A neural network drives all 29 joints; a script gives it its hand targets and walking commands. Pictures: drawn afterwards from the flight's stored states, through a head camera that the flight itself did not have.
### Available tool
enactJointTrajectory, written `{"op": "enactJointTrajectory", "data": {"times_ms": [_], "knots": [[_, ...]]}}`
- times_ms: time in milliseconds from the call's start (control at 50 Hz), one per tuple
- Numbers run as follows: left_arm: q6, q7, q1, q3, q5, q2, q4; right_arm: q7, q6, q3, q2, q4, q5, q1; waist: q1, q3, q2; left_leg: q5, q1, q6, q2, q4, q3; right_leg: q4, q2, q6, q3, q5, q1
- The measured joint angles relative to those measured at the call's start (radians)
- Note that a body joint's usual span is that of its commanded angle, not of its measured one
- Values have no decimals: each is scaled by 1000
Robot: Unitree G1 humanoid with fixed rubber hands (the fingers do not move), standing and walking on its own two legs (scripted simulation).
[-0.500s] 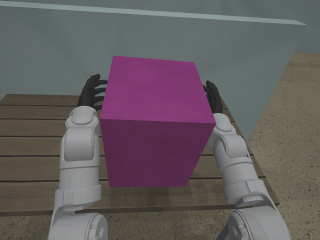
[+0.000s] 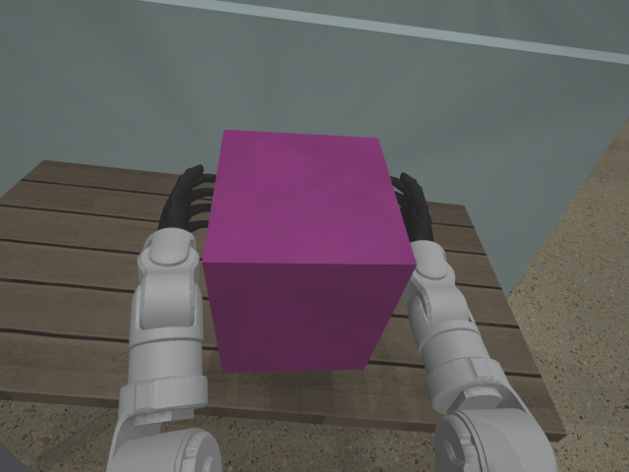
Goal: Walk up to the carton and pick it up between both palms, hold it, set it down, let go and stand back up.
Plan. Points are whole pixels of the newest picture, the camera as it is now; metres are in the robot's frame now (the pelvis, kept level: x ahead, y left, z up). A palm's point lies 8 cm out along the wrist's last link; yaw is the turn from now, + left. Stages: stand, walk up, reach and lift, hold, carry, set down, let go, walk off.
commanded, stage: set down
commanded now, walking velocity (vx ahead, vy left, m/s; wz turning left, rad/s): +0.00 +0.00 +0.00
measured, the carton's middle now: (298, 257) +0.37 +0.03 +0.11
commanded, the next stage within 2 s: none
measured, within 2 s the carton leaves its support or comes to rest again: neither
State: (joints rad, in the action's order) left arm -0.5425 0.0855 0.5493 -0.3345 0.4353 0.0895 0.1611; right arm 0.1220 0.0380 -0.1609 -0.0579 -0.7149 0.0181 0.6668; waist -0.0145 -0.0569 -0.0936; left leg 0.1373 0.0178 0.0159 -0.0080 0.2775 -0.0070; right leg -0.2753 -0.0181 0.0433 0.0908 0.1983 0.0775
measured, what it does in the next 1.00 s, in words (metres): stands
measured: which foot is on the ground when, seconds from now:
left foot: down 0.00-1.00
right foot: down 0.00-1.00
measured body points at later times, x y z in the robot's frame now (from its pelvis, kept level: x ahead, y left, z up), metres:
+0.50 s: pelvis +0.00 -0.02 +0.00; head -0.03 -0.01 +0.45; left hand +0.36 +0.16 +0.14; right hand +0.39 -0.14 +0.15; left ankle +0.02 +0.13 -0.75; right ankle -0.01 -0.08 -0.75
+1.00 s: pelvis +0.00 -0.01 +0.00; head +0.00 -0.01 +0.45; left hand +0.38 +0.15 +0.12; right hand +0.42 -0.15 +0.12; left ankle +0.02 +0.13 -0.75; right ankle -0.01 -0.08 -0.75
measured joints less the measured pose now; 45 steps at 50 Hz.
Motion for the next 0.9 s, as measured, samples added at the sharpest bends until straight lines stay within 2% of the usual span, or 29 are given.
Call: {"op": "enactJointTrajectory", "data": {"times_ms": [120, 220, 280, 320, 440, 520, 580, 700, 840, 900], "knots": [[61, -69, -110, 63, -89, 9, -71, 25, -112, 86, 22, 42, -59, -103, 5, -64, 19, 30, -29, 14, -18, 51, -11, 3, -17, 10, 16, 6, 1], [101, -119, -137, 108, -142, 7, -99, 51, -147, 148, 66, 103, -118, -137, -2, -43, 50, 29, -88, 18, -25, 66, -18, -2, -24, 17, 30, 3, -51], [109, -123, -122, 110, -146, 4, -96, 56, -135, 163, 84, 127, -130, -125, -7, -19, 63, 18, -96, 19, -23, 49, -17, -8, -21, 18, 31, 4, -69], [102, -109, -101, 95, -134, 2, -80, 58, -116, 165, 89, 124, -129, -104, -11, -15, 67, 8, -79, 19, -19, 31, -15, -15, -16, 16, 30, 8, -65], [71, -36, -51, 12, -78, 11, 16, 51, -62, 140, 73, 44, -90, -46, -10, 2, 54, -12, -27, 13, -10, -18, 1, -36, -4, 13, 20, 22, -48], [79, -30, -43, -16, -52, 31, 45, 27, -80, 103, 61, -16, -60, -27, 15, -9, 37, -13, -24, 19, -13, -16, 12, -47, -6, 19, 13, 24, -53], [95, -42, -42, -25, -51, 39, 68, 8, -101, 67, 52, -59, -33, -11, 37, -28, 27, -13, -40, 22, -19, -7, 16, -48, -10, 23, 11, 18, -67], [149, -96, -53, -6, -100, 32, 100, -26, -166, 9, 42, -126, 19, 14, 61, -26, 20, -24, -132, 25, -29, 12, 12, -35, -19, 29, 19, -9, -143], [223, -174, -32, 34, -144, 30, 155, -69, -228, -62, 51, -183, 63, 35, 65, 62, 44, -29, -235, 24, -36, 24, 13, -15, -26, 29, 22, -31, -232], [236, -181, -3, 30, -132, 31, 211, -80, -225, -95, 58, -218, 73, 52, 62, 85, 57, -27, -225, 22, -36, 15, 21, -10, -25, 27, 15, -30, -226]]}}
